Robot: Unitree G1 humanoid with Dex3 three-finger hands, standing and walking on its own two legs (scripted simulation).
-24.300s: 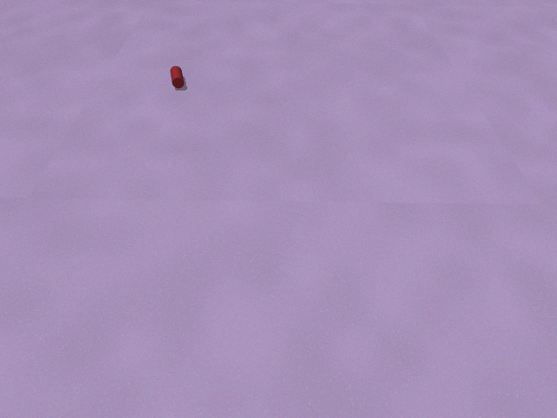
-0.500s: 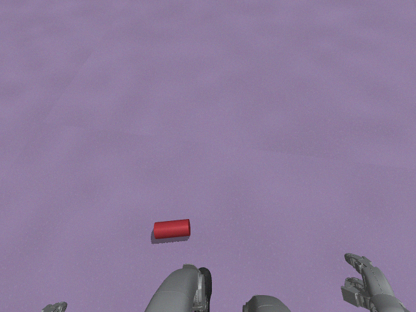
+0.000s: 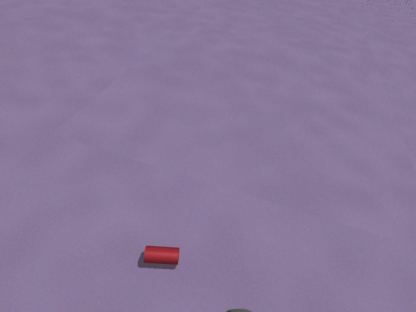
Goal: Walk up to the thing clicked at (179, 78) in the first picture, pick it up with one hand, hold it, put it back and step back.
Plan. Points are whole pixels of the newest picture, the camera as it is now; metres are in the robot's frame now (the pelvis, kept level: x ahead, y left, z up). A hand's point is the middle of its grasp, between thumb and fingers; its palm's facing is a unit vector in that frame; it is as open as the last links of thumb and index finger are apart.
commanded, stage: walk up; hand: left
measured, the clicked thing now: (162, 255) +0.54 +0.15 -0.74
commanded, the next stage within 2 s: none
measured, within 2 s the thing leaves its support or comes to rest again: neither
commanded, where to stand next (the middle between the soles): +0.13 -0.05 m, yaw -6 degrees
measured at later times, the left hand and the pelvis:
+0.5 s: hand out of the picture +0.16 +0.24 -0.11, palm faces -0.08 -0.88 -0.47, open 7.4 cm; pelvis +0.10 -0.04 -0.01, yaw -5 degrees
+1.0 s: hand (83, 307) +0.18 +0.26 -0.19, palm faces -0.17 -0.92 -0.36, open 7.4 cm; pelvis +0.05 +0.01 -0.03, yaw -7 degrees
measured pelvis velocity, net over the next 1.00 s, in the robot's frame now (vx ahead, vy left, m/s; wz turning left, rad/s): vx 0.05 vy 0.01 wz -0.12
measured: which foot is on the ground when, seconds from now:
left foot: down 0.00-0.34, up 0.36-0.68, down 0.70-1.00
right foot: up 0.00-0.28, down 0.30-0.74, up 0.76-1.00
